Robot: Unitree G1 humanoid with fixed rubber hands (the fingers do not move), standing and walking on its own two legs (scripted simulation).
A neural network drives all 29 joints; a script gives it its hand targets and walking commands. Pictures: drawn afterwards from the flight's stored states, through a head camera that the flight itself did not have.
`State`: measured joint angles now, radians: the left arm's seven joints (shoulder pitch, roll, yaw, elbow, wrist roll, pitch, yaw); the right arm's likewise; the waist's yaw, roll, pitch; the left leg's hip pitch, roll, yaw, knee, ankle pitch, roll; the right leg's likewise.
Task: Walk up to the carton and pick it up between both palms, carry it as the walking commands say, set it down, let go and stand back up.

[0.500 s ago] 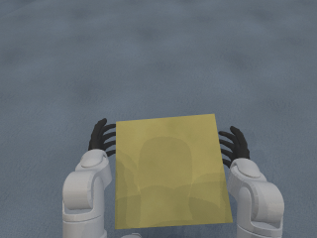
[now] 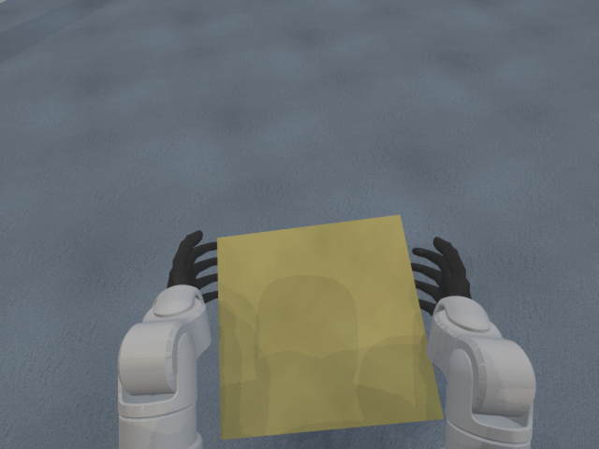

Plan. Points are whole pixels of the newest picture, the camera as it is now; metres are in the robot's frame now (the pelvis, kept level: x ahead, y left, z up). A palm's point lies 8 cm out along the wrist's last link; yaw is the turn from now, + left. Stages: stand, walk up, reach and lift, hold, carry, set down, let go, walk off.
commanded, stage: carry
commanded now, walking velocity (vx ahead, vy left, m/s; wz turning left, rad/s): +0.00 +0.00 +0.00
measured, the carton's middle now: (320, 325) +0.28 -0.01 +0.01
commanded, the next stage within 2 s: none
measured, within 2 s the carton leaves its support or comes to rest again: neither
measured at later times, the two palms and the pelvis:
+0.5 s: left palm (263, 121) +0.69 +0.09 +0.04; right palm (419, 113) +0.70 -0.21 +0.05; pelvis +0.42 -0.07 -0.03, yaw +1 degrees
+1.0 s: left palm (293, 23) +1.20 +0.05 +0.02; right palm (400, 12) +1.20 -0.26 +0.03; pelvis +0.93 -0.12 -0.04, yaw +1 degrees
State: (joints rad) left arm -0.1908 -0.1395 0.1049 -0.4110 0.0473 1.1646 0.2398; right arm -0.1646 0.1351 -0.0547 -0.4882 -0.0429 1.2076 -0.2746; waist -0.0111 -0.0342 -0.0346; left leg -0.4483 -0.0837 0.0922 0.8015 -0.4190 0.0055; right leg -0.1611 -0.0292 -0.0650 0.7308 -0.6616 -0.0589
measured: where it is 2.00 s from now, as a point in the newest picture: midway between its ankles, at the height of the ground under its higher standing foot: (342, 116)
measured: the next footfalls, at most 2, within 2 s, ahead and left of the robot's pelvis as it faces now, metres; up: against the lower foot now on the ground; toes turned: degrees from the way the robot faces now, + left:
right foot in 0.22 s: +0.26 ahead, -0.11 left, +0.00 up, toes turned -2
left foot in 0.52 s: +0.49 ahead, +0.01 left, +0.00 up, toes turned -2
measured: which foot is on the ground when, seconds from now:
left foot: down 0.00-0.24, up 0.26-0.50, down 0.52-0.78, up 0.80-1.00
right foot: down 0.00-0.04, up 0.06-0.20, down 0.22-0.54, up 0.56-0.74, down 0.76-1.00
